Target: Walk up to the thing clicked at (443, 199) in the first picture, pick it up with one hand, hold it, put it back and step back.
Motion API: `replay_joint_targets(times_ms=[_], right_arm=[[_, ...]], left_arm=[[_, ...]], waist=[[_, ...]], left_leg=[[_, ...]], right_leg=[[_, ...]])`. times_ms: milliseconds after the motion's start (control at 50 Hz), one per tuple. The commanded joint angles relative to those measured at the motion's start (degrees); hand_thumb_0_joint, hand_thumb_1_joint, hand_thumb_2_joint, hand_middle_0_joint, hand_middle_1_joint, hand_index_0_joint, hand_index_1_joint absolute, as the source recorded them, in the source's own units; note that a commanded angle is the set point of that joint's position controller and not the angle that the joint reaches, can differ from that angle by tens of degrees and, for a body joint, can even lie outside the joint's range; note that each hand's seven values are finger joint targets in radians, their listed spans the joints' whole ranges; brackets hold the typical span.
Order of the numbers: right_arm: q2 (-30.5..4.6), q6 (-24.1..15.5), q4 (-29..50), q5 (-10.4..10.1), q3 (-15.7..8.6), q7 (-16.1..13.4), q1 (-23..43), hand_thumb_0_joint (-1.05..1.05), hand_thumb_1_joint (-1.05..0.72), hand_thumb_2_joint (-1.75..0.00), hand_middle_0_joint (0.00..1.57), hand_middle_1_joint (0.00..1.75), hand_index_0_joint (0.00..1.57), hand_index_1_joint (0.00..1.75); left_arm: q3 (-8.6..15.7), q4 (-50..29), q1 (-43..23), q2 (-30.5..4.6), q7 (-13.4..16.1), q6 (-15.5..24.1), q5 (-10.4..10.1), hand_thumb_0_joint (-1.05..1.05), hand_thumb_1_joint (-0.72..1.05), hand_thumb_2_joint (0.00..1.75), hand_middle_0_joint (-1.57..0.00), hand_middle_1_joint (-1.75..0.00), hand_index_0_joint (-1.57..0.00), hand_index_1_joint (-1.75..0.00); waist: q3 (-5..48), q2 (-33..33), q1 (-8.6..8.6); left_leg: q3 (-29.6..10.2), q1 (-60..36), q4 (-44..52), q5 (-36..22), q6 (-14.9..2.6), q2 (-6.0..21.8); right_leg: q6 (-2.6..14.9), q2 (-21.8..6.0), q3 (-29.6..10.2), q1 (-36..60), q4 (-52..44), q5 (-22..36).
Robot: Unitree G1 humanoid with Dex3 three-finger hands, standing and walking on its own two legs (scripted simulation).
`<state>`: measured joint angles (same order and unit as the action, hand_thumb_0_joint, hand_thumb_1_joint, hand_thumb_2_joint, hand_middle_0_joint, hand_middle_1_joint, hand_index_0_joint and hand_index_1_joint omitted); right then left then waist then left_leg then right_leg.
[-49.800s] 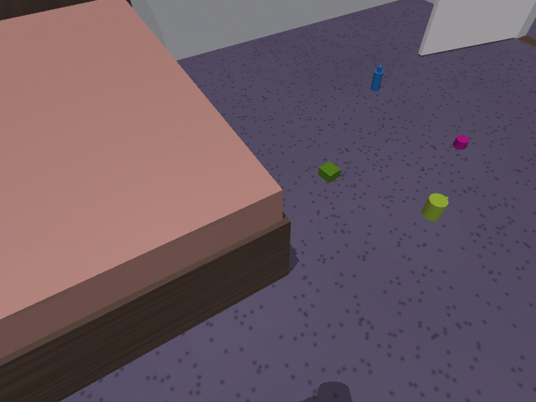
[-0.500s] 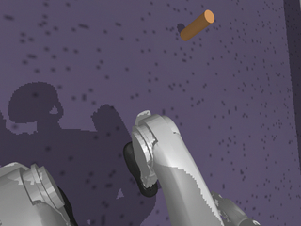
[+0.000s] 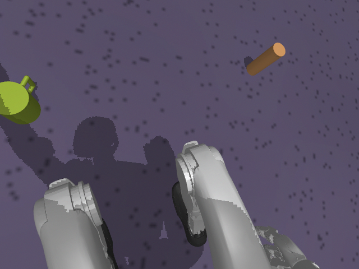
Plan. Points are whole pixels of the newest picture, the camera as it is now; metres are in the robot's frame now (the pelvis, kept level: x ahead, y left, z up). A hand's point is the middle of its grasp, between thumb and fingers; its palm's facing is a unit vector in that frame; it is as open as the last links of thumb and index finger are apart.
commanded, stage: withdraw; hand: left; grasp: from above
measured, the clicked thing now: (20, 98) +0.54 +0.29 -0.29
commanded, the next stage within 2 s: home in 0.52 s
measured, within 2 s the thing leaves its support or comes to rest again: neither
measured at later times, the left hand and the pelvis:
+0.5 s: hand out of the picture +0.52 +0.33 -0.15, palm faces -0.39 -0.05 -0.92, open 13.2 cm; pelvis -0.02 +0.00 -0.01, yaw +1 degrees
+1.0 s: hand out of the picture +0.44 +0.34 -0.04, palm faces -0.34 -0.37 -0.86, open 10.1 cm; pelvis +0.00 +0.01 +0.06, yaw +4 degrees
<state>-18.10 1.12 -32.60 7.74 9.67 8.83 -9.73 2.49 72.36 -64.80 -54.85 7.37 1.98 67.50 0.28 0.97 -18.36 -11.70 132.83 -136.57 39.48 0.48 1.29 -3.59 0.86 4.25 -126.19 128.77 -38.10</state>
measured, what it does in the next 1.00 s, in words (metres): rises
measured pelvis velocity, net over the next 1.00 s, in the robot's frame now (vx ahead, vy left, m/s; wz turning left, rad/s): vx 0.00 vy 0.01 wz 0.07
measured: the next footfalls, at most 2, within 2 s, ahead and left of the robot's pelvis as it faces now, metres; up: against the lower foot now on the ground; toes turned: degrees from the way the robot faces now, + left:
none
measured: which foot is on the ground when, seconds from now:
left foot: down 0.00-1.00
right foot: down 0.00-1.00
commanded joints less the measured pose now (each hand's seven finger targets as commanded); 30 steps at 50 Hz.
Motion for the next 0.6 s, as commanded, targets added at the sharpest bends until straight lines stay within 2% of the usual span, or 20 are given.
replay_joint_targets(times_ms=[0,60,80,140,180,200,220,240,280,300,320,360,400,420,440,460,480,500,560,580], right_arm=[[-16.8,2.8,-0.2,-1.3,-6.5,-2.4,-14.6,0.0,-0.91,-0.9,0.2,0.3,0.2,0.3],[-17.0,3.7,0.4,-1.7,-6.3,-3.9,-14.5,0.0,-0.9,-0.9,0.2,0.3,0.2,0.3],[-16.4,3.9,0.5,-1.6,-5.6,-4.2,-14.5,0.0,-0.9,-0.9,0.2,0.3,0.2,0.3],[-15.5,4.2,0.6,-1.5,-4.6,-5.5,-13.3,0.0,-0.9,-0.9,0.2,0.3,0.2,0.3],[-15.1,4.6,0.9,-1.0,-3.8,-6.0,-12.5,0.0,-0.9,-0.9,0.2,0.3,0.2,0.3],[-15.3,4.7,0.9,-0.7,-3.5,-6.2,-12.0,0.0,-0.9,-0.9,0.2,0.3,0.2,0.3],[-14.8,4.8,0.9,-0.5,-2.8,-6.2,-11.1,0.0,-0.9,-0.9,0.2,0.3,0.2,0.3],[-15.2,4.9,0.8,-0.3,-2.9,-6.4,-10.6,0.0,-0.9,-0.9,0.2,0.3,0.2,0.3],[-15.6,5.1,0.5,0.0,-2.8,-6.0,-10.1,0.0,-0.9,-0.9,0.2,0.3,0.2,0.3],[-15.6,4.8,0.1,0.3,-2.7,-5.7,-10.5,0.0,-0.9,-0.9,0.2,0.3,0.2,0.3],[-15.7,4.5,-0.1,0.5,-2.6,-5.5,-11.0,0.0,-0.9,-0.9,0.2,0.3,0.2,0.3],[-16.2,3.9,-0.3,0.5,-2.8,-5.2,-11.1,0.0,-0.9,-0.9,0.2,0.3,0.2,0.3],[-16.7,3.0,-0.4,0.6,-3.2,-4.9,-11.8,0.0,-0.9,-0.9,0.2,0.3,0.2,0.3],[-16.6,2.8,-0.1,0.6,-2.9,-4.8,-11.6,0.0,-0.91,-0.9,0.2,0.3,0.2,0.3],[-17.2,2.4,0.0,0.5,-3.4,-4.8,-12.1,0.0,-0.91,-0.9,0.2,0.3,0.2,0.3],[-16.9,2.1,-0.1,0.3,-3.4,-4.6,-12.2,0.0,-0.91,-0.9,0.2,0.3,0.2,0.3],[-17.1,1.8,0.3,0.4,-3.9,-4.5,-12.7,0.0,-0.91,-0.9,0.2,0.3,0.2,0.3],[-17.0,1.5,0.1,0.2,-3.9,-4.4,-13.4,0.0,-0.91,-0.9,0.2,0.3,0.2,0.3],[-16.4,1.3,0.0,-0.2,-4.3,-4.1,-14.7,0.0,-0.91,-0.9,0.2,0.3,0.2,0.3],[-16.7,1.6,-0.5,-0.5,-4.6,-4.3,-14.9,0.0,-0.88,-0.89,0.2,0.3,0.2,0.3]], left_arm=[[-3.3,-8.8,-16.0,-4.8,-7.3,0.6,-2.9,0.0,-0.5,0.98,-0.11,-0.97,-0.11,-0.98],[-3.4,-9.2,-16.9,-6.0,-10.7,3.4,-3.5,0.0,-0.44,0.94,-0.15,-0.93,-0.15,-0.93],[-4.0,-9.6,-17.9,-5.0,-11.0,4.7,-3.8,0.0,-0.43,0.94,-0.15,-0.93,-0.15,-0.93],[-3.0,-8.5,-19.8,-7.5,-10.5,8.4,-3.0,0.0,-0.39,0.9,-0.2,-0.88,-0.19,-0.89],[-1.8,-8.0,-21.4,-10.1,-8.8,11.0,-1.4,0.0,-0.39,0.9,-0.2,-0.88,-0.19,-0.88],[-0.8,-8.4,-22.7,-11.5,-6.9,12.1,-0.2,0.0,-0.39,0.9,-0.2,-0.88,-0.19,-0.88],[0.2,-9.4,-24.7,-13.7,-4.6,13.0,0.9,0.0,-0.39,0.9,-0.2,-0.87,-0.19,-0.87],[0.4,-8.9,-25.7,-13.7,-2.4,13.4,2.1,0.0,-0.39,0.89,-0.2,-0.87,-0.2,-0.87],[0.7,-6.7,-26.9,-13.8,2.0,13.5,4.4,0.0,-0.39,0.89,-0.21,-0.86,-0.2,-0.87],[0.0,-4.1,-26.1,-12.4,3.8,13.3,5.1,0.0,-0.39,0.88,-0.21,-0.85,-0.21,-0.85],[0.1,-2.4,-26.5,-12.3,5.4,13.1,5.5,0.0,-0.37,0.87,-0.21,-0.85,-0.21,-0.85],[1.7,-1.9,-29.5,-14.9,8.3,12.1,6.3,0.0,-0.36,0.86,-0.23,-0.84,-0.23,-0.84],[2.4,-0.5,-30.7,-15.7,10.1,10.5,6.9,0.0,-0.35,0.85,-0.24,-0.82,-0.24,-0.82],[2.5,-0.6,-31.0,-16.6,10.8,9.7,7.5,0.0,-0.34,0.85,-0.25,-0.81,-0.25,-0.82],[3.2,-1.0,-31.9,-17.3,11.2,9.0,7.5,0.0,-0.33,0.84,-0.26,-0.8,-0.26,-0.81],[3.3,-1.0,-32.0,-17.8,11.4,8.2,7.6,0.0,-0.34,0.84,-0.25,-0.81,-0.25,-0.81],[4.6,-2.1,-32.4,-18.9,11.5,7.5,7.1,0.0,-0.34,0.84,-0.25,-0.81,-0.25,-0.81],[4.3,-1.5,-31.9,-18.6,11.1,6.4,6.8,0.0,-0.33,0.83,-0.27,-0.8,-0.26,-0.8],[4.1,-3.8,-31.8,-18.9,8.3,4.2,5.8,0.0,-0.32,0.82,-0.28,-0.78,-0.27,-0.79],[4.2,-3.3,-30.5,-19.5,7.1,3.6,5.5,0.0,-0.24,0.9,-0.26,-0.7,-0.23,-0.71]], waist=[[30.3,15.7,-4.13],[30.1,11.4,-3.85],[29.6,11.7,-4.58],[30.4,11.9,-3.32],[32.1,14.2,-2.57],[33.1,16.8,-2.42],[35.5,21.1,-1.44],[36.5,23.2,-1.34],[37.1,26.9,-1.72],[35.8,27.1,-3.17],[35.6,26.1,-3.72],[37.8,27.6,-3.41],[37.9,28.7,-4.06],[39.3,29.3,-3.78],[40.5,28.6,-4.25],[41.2,29.6,-3.82],[43.5,29.4,-3.82],[44.5,28.8,-3.72],[48.5,27.7,-3.79],[47.5,27.2,-3.06]], left_leg=[[6.3,-27.2,16.4,-10.7,-1.83,-0.6],[5.8,-27.4,16.3,-10.2,-1.98,-0.9],[5.7,-26.7,16.5,-10.2,-1.88,-0.9],[5.8,-27.3,16.1,-8.7,-1.79,-0.9],[5.8,-29.7,15.7,-9.4,-1.42,-0.8],[5.8,-30.9,15.9,-10.2,-1.15,-0.9],[6.0,-32.5,16.4,-10.2,-0.84,-1.0],[5.7,-34.9,16.6,-10.3,-0.52,-0.9],[5.4,-36.9,16.9,-10.9,-0.15,-0.9],[5.6,-36.7,16.4,-11.2,-0.3,-1.0],[5.7,-35.4,16.2,-10.1,-0.59,-1.0],[6.1,-35.1,16.4,-9.3,-0.8,-1.0],[5.4,-35.8,16.5,-8.7,-0.71,-0.8],[5.9,-36.0,16.0,-9.0,-0.96,-0.7],[5.5,-36.1,15.8,-8.6,-0.94,-0.7],[6.1,-36.0,15.7,-8.8,-1.03,-0.8],[6.4,-36.3,15.4,-9.4,-1.15,-0.9],[6.6,-36.7,15.3,-9.9,-1.3,-0.8],[7.7,-36.2,14.5,-12.1,-1.86,-0.7],[8.1,-34.4,14.6,-11.9,-1.88,-0.9]], right_leg=[[6.64,1.9,6.0,19.3,-16.7,11.2],[6.65,1.5,5.7,19.3,-17.8,10.3],[6.44,1.4,5.8,19.9,-17.5,10.2],[6.25,1.3,5.4,18.7,-17.0,8.8],[6.22,1.3,5.3,17.7,-15.9,9.3],[6.21,1.2,5.6,16.9,-15.1,9.9],[6.27,1.2,5.5,16.7,-13.9,10.3],[6.45,1.2,5.8,15.1,-13.0,10.5],[6.37,1.3,6.4,12.7,-11.4,10.9],[6.2,1.2,6.8,12.7,-11.1,11.5],[5.97,1.3,7.0,12.5,-11.0,11.1],[5.72,1.0,6.8,12.5,-10.6,11.5],[5.58,0.7,7.2,10.7,-9.5,11.5],[5.58,0.9,7.0,11.3,-9.6,12.0],[5.55,0.7,7.1,11.0,-9.2,11.8],[5.59,0.7,6.7,11.9,-9.4,12.0],[5.46,0.6,6.4,13.1,-9.6,12.4],[5.56,0.7,6.1,14.3,-9.9,12.7],[5.38,1.2,5.3,18.6,-11.4,14.4],[5.56,1.1,5.1,18.3,-11.9,13.9]])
